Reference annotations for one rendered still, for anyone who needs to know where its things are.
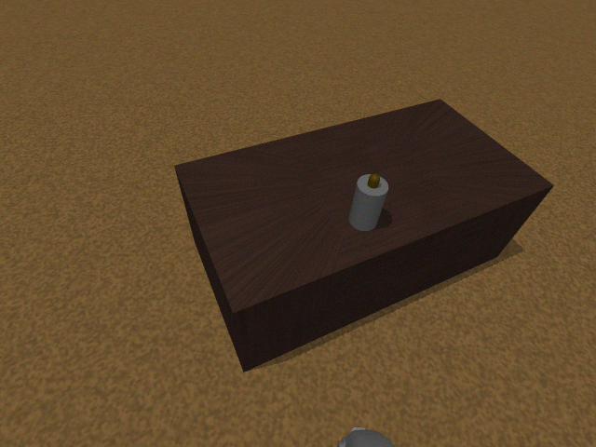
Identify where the bottle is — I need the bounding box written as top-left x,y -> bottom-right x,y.
348,173 -> 388,231

